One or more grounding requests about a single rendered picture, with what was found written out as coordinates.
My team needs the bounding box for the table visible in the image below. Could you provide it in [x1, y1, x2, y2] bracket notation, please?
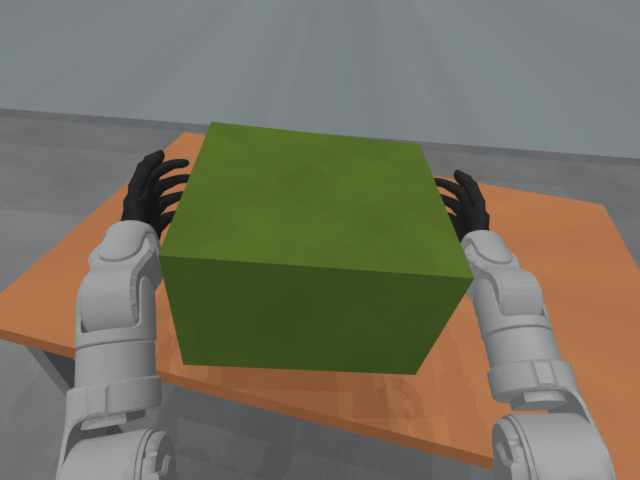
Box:
[0, 132, 640, 480]

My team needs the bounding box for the right robot hand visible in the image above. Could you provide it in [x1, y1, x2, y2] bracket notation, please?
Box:
[434, 170, 490, 243]

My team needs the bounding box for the robot left upper arm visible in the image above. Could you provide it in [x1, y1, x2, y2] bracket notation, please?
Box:
[59, 428, 178, 480]

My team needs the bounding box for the right robot forearm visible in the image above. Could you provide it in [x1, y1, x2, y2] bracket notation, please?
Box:
[460, 230, 616, 480]

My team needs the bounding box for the robot right upper arm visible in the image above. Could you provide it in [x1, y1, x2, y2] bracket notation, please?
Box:
[492, 413, 613, 480]

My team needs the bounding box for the carton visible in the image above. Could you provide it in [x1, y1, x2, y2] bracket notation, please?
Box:
[158, 122, 474, 375]

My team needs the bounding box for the left robot forearm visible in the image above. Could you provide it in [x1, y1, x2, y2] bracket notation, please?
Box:
[55, 220, 163, 480]

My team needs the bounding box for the left robot hand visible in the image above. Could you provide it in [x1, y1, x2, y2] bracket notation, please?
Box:
[121, 150, 190, 240]

